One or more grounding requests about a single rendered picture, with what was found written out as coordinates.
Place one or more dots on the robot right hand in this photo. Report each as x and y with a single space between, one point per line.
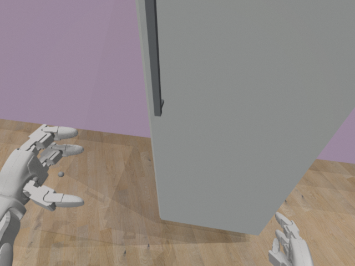
297 252

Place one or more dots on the robot left hand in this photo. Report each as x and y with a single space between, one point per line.
16 175

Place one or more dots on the fridge door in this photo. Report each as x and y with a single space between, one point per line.
253 91

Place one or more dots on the handle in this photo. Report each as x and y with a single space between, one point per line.
152 28

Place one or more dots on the robot left forearm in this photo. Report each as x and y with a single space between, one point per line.
11 212

